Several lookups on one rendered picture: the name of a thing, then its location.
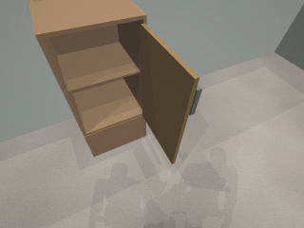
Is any cupboard door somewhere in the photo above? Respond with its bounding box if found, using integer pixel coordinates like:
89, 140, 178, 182
141, 23, 200, 164

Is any handle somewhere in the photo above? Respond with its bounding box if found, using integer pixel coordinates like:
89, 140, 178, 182
189, 85, 202, 116

